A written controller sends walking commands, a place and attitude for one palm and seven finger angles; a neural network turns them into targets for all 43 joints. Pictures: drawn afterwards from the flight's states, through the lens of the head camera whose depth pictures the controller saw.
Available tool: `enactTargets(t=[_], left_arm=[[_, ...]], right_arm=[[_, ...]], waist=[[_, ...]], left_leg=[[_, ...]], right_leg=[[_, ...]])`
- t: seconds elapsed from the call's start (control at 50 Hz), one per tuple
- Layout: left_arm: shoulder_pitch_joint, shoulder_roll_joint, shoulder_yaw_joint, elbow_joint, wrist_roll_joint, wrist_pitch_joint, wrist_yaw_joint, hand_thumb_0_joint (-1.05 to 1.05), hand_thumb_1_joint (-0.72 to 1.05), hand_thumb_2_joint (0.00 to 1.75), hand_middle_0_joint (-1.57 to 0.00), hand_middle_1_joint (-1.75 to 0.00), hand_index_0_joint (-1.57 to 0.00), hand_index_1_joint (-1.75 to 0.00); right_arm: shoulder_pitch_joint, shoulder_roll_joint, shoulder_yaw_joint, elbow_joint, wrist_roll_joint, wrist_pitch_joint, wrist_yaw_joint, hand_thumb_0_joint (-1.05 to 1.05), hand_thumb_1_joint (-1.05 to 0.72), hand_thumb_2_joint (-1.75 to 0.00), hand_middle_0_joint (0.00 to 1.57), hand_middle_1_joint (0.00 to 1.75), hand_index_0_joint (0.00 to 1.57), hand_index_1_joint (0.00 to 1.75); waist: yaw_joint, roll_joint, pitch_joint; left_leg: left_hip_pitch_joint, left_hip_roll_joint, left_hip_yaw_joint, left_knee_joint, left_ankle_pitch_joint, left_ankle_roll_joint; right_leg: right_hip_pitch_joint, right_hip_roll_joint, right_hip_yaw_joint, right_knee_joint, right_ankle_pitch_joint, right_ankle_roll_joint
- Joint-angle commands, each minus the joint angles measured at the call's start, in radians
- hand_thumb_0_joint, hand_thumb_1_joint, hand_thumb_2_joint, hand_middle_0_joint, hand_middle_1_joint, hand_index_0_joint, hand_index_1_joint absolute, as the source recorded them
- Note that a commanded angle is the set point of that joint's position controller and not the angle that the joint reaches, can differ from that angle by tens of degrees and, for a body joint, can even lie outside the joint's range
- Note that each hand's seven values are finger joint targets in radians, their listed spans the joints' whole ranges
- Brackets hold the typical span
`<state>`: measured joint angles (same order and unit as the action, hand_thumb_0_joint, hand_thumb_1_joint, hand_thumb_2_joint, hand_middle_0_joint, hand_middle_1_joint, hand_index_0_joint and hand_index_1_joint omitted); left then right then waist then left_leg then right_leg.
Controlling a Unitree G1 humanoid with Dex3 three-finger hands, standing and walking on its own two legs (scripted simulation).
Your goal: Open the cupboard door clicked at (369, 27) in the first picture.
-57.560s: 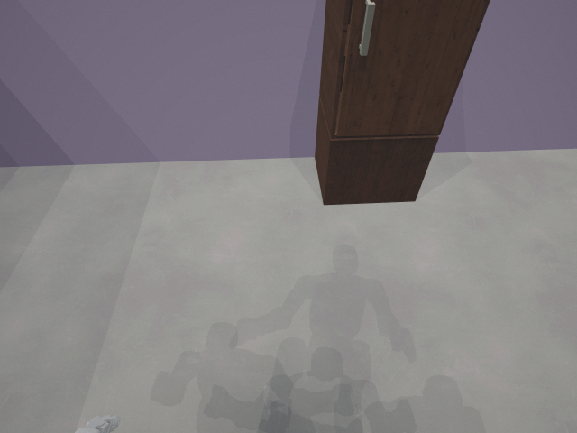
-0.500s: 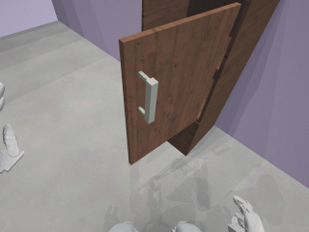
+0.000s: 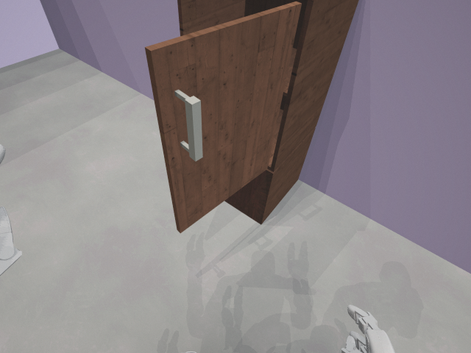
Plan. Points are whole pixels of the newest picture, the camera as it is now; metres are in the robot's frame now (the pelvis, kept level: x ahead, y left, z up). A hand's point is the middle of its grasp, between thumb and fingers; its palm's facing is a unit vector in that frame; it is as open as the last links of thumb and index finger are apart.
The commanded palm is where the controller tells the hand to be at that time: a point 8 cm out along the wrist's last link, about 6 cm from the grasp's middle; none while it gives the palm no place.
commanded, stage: stop stepping back and stand still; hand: left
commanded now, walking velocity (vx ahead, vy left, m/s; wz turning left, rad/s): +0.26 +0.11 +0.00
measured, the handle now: (188, 126) +0.53 +0.14 +0.09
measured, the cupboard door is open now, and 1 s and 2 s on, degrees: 82 82 82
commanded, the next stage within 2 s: let the arm hang, fingers relaxed in 1.26 s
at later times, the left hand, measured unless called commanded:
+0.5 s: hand out of the picture +0.09 +0.27 +0.18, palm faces +0.51 -0.72 -0.47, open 7.4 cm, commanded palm +0.03 +0.30 +0.18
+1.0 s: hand out of the picture +0.10 +0.28 +0.17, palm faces +0.43 -0.74 -0.52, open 7.4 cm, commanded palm +0.04 +0.33 +0.18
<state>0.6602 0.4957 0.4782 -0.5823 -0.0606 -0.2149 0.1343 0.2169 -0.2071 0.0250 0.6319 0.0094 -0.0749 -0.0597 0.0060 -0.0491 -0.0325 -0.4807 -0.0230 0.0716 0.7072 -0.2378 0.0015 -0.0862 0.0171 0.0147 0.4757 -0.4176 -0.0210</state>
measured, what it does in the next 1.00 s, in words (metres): steps on the spot: left foot, then left foot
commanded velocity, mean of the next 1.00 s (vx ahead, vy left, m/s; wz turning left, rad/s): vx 0.12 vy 0.00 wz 0.00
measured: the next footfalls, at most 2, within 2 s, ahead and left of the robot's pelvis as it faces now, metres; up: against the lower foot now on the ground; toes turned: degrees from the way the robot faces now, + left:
left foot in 0.02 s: +0.09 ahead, +0.08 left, +0.00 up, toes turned +3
left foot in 0.68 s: -0.04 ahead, +0.15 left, +0.00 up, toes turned +5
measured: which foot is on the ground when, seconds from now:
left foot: up 0.00-0.00, down 0.02-0.30, up 0.32-0.66, down 0.68-1.00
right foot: down 0.00-1.00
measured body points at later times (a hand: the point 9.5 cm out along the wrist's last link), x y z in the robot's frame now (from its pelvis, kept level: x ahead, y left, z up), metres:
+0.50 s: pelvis -0.10 -0.01 +0.02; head -0.11 -0.03 +0.47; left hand +0.05 +0.31 +0.21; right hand +0.05 -0.25 -0.09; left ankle -0.10 +0.14 -0.64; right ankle -0.09 -0.08 -0.73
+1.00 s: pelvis -0.08 +0.02 +0.00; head -0.07 +0.01 +0.45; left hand +0.08 +0.32 +0.20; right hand +0.09 -0.20 -0.09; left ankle -0.12 +0.15 -0.71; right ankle -0.07 -0.06 -0.73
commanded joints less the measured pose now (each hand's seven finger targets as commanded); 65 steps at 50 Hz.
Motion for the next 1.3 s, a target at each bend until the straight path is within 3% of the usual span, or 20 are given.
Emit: enactTargets(t=[0.0, 0.06, 0.08, 0.14, 0.24, 0.26, 0.28, 0.3, 0.4, 0.56, 0.62, 0.66, 0.68, 0.74, 0.82, 0.88, 1.02, 1.06, 1.12, 1.28], left_arm=[[-0.158, 0.097, 0.066, -0.036, -0.01, -0.016, 0.041, 0.0, 0.9, 0.9, -0.2, -0.3, -0.2, -0.3], [-0.255, 0.106, 0.038, -0.031, 0.014, -0.028, 0.044, 0.0, 0.9, 0.9, -0.2, -0.3, -0.2, -0.3], [-0.272, 0.116, 0.032, -0.07, 0.021, -0.032, 0.04, 0.0, 0.9, 0.9, -0.2, -0.3, -0.2, -0.3], [-0.263, 0.121, 0.05, -0.123, 0.035, -0.032, 0.048, 0.0, 0.9, 0.9, -0.2, -0.3, -0.2, -0.3], [-0.082, 0.114, 0.081, -0.108, 0.03, -0.015, 0.047, 0.0, 0.9, 0.9, -0.2, -0.3, -0.2, -0.3], [-0.073, 0.122, 0.088, -0.089, 0.035, -0.012, 0.042, 0.0, 0.9, 0.9, -0.2, -0.3, -0.2, -0.3], [-0.102, 0.133, 0.09, -0.087, 0.038, -0.008, 0.035, 0.0, 0.9, 0.9, -0.2, -0.3, -0.2, -0.3], [-0.202, 0.135, 0.08, -0.12, 0.023, -0.019, 0.028, 0.0, 0.9, 0.9, -0.2, -0.3, -0.2, -0.3], [-0.241, 0.08, 0.035, 0.079, 0.036, -0.049, 0.024, 0.0, 0.9, 0.9, -0.2, -0.3, -0.2, -0.3], [-0.235, 0.099, 0.047, -0.037, 0.048, -0.058, 0.067, 0.0, 0.9, 0.9, -0.2, -0.3, -0.2, -0.3], [-0.213, 0.11, 0.08, -0.121, 0.032, -0.063, 0.074, 0.0, 0.9, 0.9, -0.2, -0.3, -0.2, -0.3], [-0.226, 0.101, 0.081, -0.185, 0.032, -0.08, 0.077, 0.0, 0.9, 0.9, -0.2, -0.3, -0.2, -0.3], [-0.217, 0.111, 0.083, -0.165, 0.037, -0.083, 0.072, 0.0, 0.9, 0.9, -0.2, -0.3, -0.2, -0.3], [-0.197, 0.119, 0.086, -0.149, 0.046, -0.072, 0.053, 0.0, 0.9, 0.9, -0.2, -0.3, -0.2, -0.3], [-0.134, 0.086, 0.07, -0.059, 0.04, -0.063, 0.039, 0.0, 0.9, 0.9, -0.2, -0.3, -0.2, -0.3], [-0.1, 0.085, 0.079, -0.023, 0.019, -0.067, 0.037, 0.0, 0.9, 0.9, -0.2, -0.3, -0.2, -0.3], [-0.167, 0.092, 0.081, -0.119, 0.02, -0.08, 0.052, 0.0, 0.9, 0.9, -0.2, -0.3, -0.2, -0.3], [-0.19, 0.081, 0.062, -0.148, 0.022, -0.082, 0.05, 0.0, 0.9, 0.9, -0.2, -0.3, -0.2, -0.3], [-0.21, 0.094, 0.076, -0.113, 0.039, -0.068, 0.045, 0.0, 0.9, 0.9, -0.2, -0.3, -0.2, -0.3], [-0.145, 0.047, 0.034, -0.069, 0.029, -0.053, 0.04, 0.0, 0.9, 0.9, -0.2, -0.3, -0.2, -0.3]], right_arm=[[-0.079, -0.141, -0.058, -0.134, 0.007, -0.061, -0.025, 0.0, -0.9, -0.9, 0.2, 0.3, 0.2, 0.3], [-0.057, -0.159, -0.071, -0.143, 0.003, -0.084, -0.014, 0.0, -0.9, -0.9, 0.2, 0.3, 0.2, 0.3], [-0.072, -0.145, -0.066, -0.131, -0.015, -0.1, -0.014, 0.0, -0.9, -0.9, 0.2, 0.3, 0.2, 0.3], [-0.102, -0.125, -0.068, -0.141, -0.018, -0.114, -0.013, 0.0, -0.9, -0.9, 0.2, 0.3, 0.2, 0.3], [-0.11, -0.11, -0.073, -0.174, -0.023, -0.084, -0.012, 0.0, -0.9, -0.9, 0.2, 0.3, 0.2, 0.3], [-0.108, -0.095, -0.074, -0.174, -0.019, -0.072, -0.01, 0.0, -0.9, -0.9, 0.2, 0.3, 0.2, 0.3], [-0.1, -0.09, -0.085, -0.165, -0.012, -0.054, -0.008, 0.0, -0.9, -0.9, 0.2, 0.3, 0.2, 0.3], [-0.104, -0.129, -0.092, -0.139, -0.023, -0.052, -0.015, 0.0, -0.9, -0.9, 0.2, 0.3, 0.2, 0.3], [-0.075, -0.105, -0.064, -0.099, -0.021, -0.064, -0.023, 0.0, -0.9, -0.9, 0.2, 0.3, 0.2, 0.3], [-0.093, -0.1, -0.069, -0.124, -0.028, -0.123, -0.054, 0.0, -0.9, -0.9, 0.2, 0.3, 0.2, 0.3], [-0.061, -0.115, -0.079, -0.136, -0.026, -0.122, -0.056, 0.0, -0.9, -0.9, 0.2, 0.3, 0.2, 0.3], [-0.061, -0.141, -0.088, -0.158, -0.018, -0.109, -0.041, 0.0, -0.9, -0.9, 0.2, 0.3, 0.2, 0.3], [-0.048, -0.129, -0.087, -0.149, -0.017, -0.114, -0.027, 0.0, -0.9, -0.9, 0.2, 0.3, 0.2, 0.3], [-0.052, -0.108, -0.074, -0.127, -0.026, -0.123, -0.013, 0.0, -0.9, -0.9, 0.2, 0.3, 0.2, 0.3], [-0.056, -0.119, -0.072, -0.137, -0.002, -0.114, 0.006, 0.0, -0.9, -0.9, 0.2, 0.3, 0.2, 0.3], [-0.051, -0.11, -0.091, -0.151, 0.008, -0.086, 0.017, 0.0, -0.9, -0.9, 0.2, 0.3, 0.2, 0.3], [-0.089, -0.099, -0.058, -0.147, -0.01, -0.066, -0.016, 0.0, -0.9, -0.9, 0.2, 0.3, 0.2, 0.3], [-0.1, -0.127, -0.07, -0.166, -0.012, -0.075, -0.018, 0.0, -0.9, -0.9, 0.2, 0.3, 0.2, 0.3], [-0.104, -0.112, -0.058, -0.158, -0.012, -0.094, -0.019, 0.0, -0.9, -0.9, 0.2, 0.3, 0.2, 0.3], [-0.069, -0.115, -0.069, -0.157, -0.003, -0.097, -0.002, 0.0, -0.9, -0.9, 0.2, 0.3, 0.2, 0.3]], waist=[[-0.042, 0.052, -0.113], [-0.013, 0.186, -0.097], [-0.019, 0.232, -0.074], [-0.001, 0.201, 0.018], [0.018, 0.273, 0.013], [0.024, 0.113, 0.022], [0.016, -0.19, 0.051], [-0.003, -0.193, 0.1], [-0.031, 0.042, 0.045], [0.019, -0.191, -0.041], [-0.008, 0.013, -0.089], [-0.006, 0.301, -0.093], [-0.005, 0.278, -0.07], [-0.016, 0.403, 0.023], [-0.011, 0.15, -0.007], [-0.017, -0.196, -0.072], [-0.022, 0.038, -0.048], [0.008, 0.187, -0.007], [0.011, 0.257, 0.036], [-0.009, 0.07, -0.088]], left_leg=[[0.38, 0.043, -0.043, -0.229, 0.343, 0.058], [0.449, 0.281, -0.386, -0.308, 0.593, 0.186], [0.332, 0.297, -0.455, -0.427, 0.332, 0.164], [-0.002, 0.239, -0.353, -0.634, -0.398, 0.1], [-0.238, 0.119, -0.143, -0.521, -0.505, -0.025], [-0.228, 0.048, -0.06, -0.255, -0.439, -0.027], [-0.132, -0.037, -0.001, 0.262, -0.268, -0.025], [-0.201, -0.032, -0.071, 0.539, -0.194, -0.034], [-0.177, 0.07, -0.052, 0.443, 0.013, -0.017], [0.125, 0.026, 0.078, -0.163, -0.124, 0.031], [0.352, 0.054, 0.02, -0.344, 0.0, 0.041], [0.498, 0.272, -0.276, -0.333, 0.282, 0.126], [0.523, 0.327, -0.315, -0.352, 0.452, 0.153], [0.376, 0.258, -0.163, -0.31, 0.552, 0.116], [0.145, 0.162, -0.037, -0.14, 0.312, 0.047], [0.039, 0.031, -0.05, 0.193, -0.252, -0.016], [0.327, 0.06, -0.043, -0.292, 0.106, -0.005], [0.264, 0.206, -0.221, -0.402, 0.058, 0.057], [0.127, 0.215, -0.203, -0.455, 0.012, 0.064], [0.232, 0.105, -0.081, -0.272, 0.183, 0.005]], right_leg=[[-0.138, -0.132, 0.001, 0.135, 0.784, 0.053], [-0.336, -0.007, 0.005, 0.328, -0.039, 0.079], [-0.28, -0.012, 0.017, 0.394, -0.137, 0.047], [-0.058, 0.002, -0.039, 0.346, -0.083, 0.013], [0.216, 0.054, -0.143, 0.057, -0.098, -0.037], [0.137, -0.034, -0.02, -0.091, -0.14, -0.073], [-0.19, -0.297, 0.384, -0.33, -0.374, -0.166], [-0.344, -0.435, 0.55, -0.418, -0.412, -0.212], [-0.242, -0.265, 0.218, -0.32, -0.231, -0.126], [-0.04, -0.241, 0.157, -0.231, -0.01, -0.119], [-0.085, -0.152, 0.071, -0.021, 0.174, -0.055], [-0.299, -0.039, -0.053, 0.218, 0.144, 0.015], [-0.386, -0.021, -0.071, 0.266, -0.025, 0.027], [-0.29, -0.022, -0.109, 0.177, 0.015, 0.022], [0.055, -0.051, -0.038, -0.033, 0.435, -0.002], [0.081, -0.327, 0.288, -0.116, 0.824, -0.129], [-0.114, -0.15, 0.041, -0.051, 0.295, -0.024], [-0.141, -0.055, 0.006, 0.007, 0.12, 0.026], [-0.046, -0.035, -0.034, 0.058, 0.175, 0.035], [0.008, -0.1, 0.053, -0.071, 0.469, 0.002]])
